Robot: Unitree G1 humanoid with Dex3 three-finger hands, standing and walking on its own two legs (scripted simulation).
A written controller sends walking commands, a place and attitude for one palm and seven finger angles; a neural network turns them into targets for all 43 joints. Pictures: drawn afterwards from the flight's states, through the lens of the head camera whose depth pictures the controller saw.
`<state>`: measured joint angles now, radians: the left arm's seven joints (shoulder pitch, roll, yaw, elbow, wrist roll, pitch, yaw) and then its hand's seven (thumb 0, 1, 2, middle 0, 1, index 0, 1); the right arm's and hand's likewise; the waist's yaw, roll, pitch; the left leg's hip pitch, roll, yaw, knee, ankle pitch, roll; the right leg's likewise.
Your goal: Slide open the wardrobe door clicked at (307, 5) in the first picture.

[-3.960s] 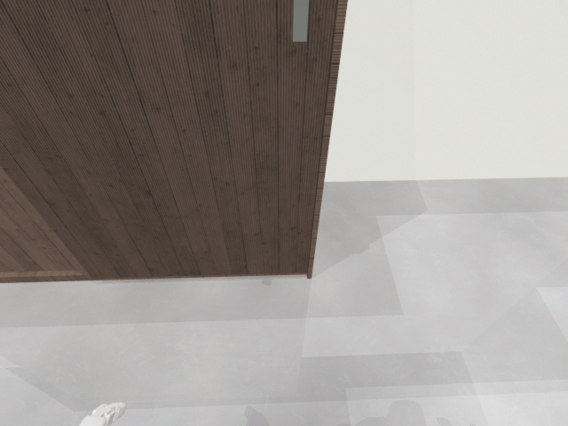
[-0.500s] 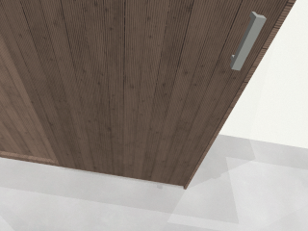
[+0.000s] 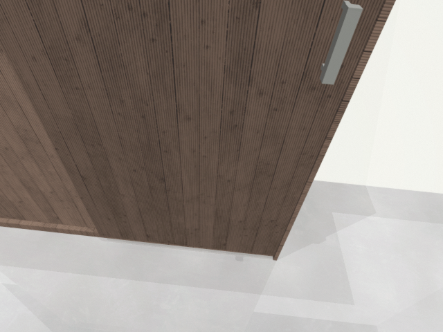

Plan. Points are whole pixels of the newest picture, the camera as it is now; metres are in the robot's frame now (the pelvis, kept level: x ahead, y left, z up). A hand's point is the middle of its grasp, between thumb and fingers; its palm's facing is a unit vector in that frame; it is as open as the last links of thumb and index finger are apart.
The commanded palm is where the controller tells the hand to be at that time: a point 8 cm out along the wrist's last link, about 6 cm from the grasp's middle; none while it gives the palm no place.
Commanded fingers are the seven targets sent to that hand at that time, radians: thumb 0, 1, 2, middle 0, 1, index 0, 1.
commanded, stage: come to a stop and stand still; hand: right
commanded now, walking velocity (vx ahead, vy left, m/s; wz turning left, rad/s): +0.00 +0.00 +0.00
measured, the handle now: (336, 43) +0.61 -0.18 +0.28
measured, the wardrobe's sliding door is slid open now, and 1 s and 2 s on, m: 0.00 0.00 0.00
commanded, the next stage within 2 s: look again from close up in 1.26 s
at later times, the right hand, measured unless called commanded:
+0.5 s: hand out of the picture +0.00 -0.19 -0.17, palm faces +0.04 +0.98 -0.18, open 7.4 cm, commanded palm none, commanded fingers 0.00 -0.90 -0.90 0.20 0.30 0.20 0.30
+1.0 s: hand out of the picture +0.03 -0.19 -0.17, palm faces +0.03 +0.98 -0.19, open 7.3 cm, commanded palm none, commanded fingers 0.00 -0.90 -0.90 0.20 0.30 0.20 0.30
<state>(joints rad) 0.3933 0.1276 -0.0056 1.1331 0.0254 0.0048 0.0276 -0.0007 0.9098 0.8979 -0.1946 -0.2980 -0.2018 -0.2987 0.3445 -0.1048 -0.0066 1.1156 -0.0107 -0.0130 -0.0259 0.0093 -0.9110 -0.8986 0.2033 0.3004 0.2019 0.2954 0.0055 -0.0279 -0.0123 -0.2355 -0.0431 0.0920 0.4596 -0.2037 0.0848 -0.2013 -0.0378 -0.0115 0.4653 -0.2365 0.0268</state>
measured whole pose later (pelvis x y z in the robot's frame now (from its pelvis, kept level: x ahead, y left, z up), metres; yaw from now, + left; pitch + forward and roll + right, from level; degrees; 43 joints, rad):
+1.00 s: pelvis +0.04 -0.03 +0.00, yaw +0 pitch -1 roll -1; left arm 0.29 0.13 -0.01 1.14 0.02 -0.02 0.04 0.00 0.91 0.90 -0.20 -0.30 -0.20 -0.30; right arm 0.30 -0.12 0.01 1.14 -0.01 -0.03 -0.04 0.01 -0.92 -0.90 0.20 0.30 0.20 0.30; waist -0.01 -0.01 0.04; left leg -0.18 0.00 0.06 0.45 -0.25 0.04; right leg -0.11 0.00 -0.04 0.39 -0.26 0.00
